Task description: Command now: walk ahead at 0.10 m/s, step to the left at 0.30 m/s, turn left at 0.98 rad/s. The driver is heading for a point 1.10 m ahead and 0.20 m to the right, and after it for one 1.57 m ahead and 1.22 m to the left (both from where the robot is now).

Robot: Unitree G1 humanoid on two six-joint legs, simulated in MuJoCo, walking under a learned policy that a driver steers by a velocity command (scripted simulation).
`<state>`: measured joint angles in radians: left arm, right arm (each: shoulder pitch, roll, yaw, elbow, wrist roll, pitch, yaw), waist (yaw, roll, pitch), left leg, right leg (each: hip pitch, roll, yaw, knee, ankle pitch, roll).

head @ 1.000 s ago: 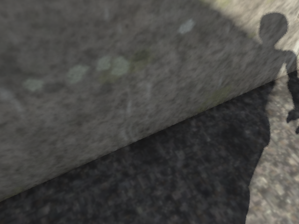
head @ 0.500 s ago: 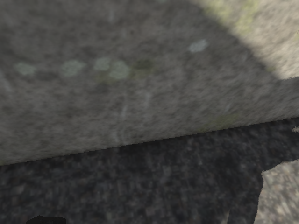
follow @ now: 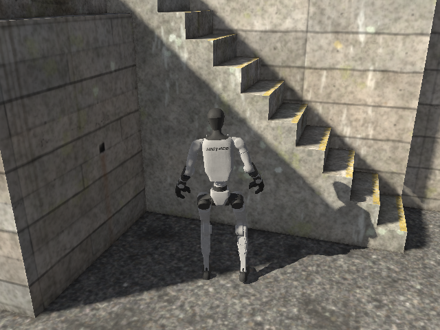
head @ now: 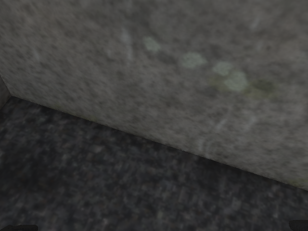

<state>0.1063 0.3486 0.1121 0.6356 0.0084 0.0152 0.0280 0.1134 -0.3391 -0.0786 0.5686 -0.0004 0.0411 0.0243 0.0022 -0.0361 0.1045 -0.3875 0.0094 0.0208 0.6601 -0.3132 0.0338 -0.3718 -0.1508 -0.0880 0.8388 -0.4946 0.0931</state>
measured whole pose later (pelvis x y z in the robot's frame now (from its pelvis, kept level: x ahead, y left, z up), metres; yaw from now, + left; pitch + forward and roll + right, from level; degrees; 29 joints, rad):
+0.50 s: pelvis +0.07 +0.15 +0.01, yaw +5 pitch +1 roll +0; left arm 0.49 0.39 0.11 0.80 -0.02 0.01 0.10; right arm 0.22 -0.25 -0.03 0.55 -0.05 0.01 0.09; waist 0.05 -0.01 0.10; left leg -0.28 -0.01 -0.04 0.59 -0.33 -0.01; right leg -0.34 -0.13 0.16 0.86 -0.56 0.07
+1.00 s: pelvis +0.12 +0.26 +0.02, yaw -22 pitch +0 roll +2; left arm 0.17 0.40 0.07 0.58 -0.02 0.06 0.04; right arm -0.07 -0.32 -0.06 0.56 -0.01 -0.02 0.00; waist 0.06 -0.02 0.17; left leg -0.42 -0.06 -0.11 0.87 -0.45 -0.10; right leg -0.27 0.06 0.11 0.43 -0.15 -0.06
